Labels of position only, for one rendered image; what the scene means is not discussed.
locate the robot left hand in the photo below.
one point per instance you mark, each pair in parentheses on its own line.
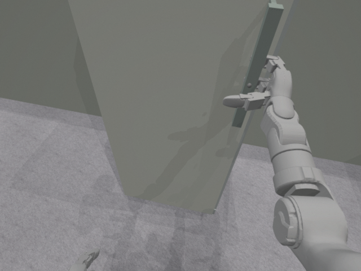
(85,260)

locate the right robot forearm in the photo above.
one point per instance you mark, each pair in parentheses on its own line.
(290,154)

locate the handle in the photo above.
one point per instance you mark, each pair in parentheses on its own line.
(266,34)

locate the right robot upper arm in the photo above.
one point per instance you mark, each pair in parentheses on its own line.
(314,228)

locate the fridge door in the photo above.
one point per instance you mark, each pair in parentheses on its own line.
(160,71)

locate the robot right hand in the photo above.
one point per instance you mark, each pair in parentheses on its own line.
(280,84)

